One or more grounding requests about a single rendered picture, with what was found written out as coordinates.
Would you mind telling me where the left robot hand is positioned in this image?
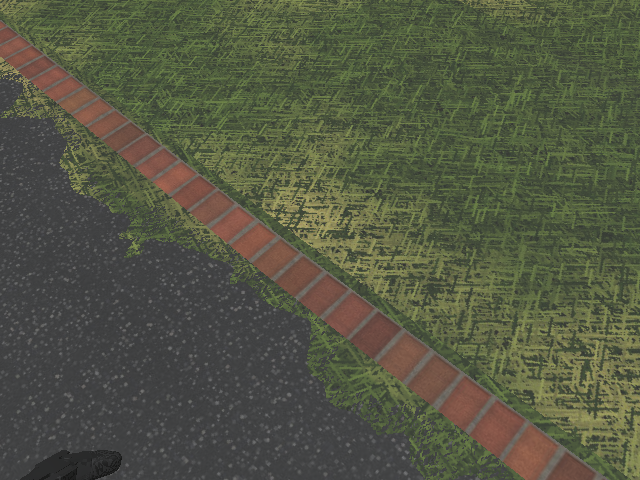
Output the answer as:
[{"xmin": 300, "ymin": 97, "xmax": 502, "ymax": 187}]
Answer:
[{"xmin": 20, "ymin": 450, "xmax": 122, "ymax": 480}]

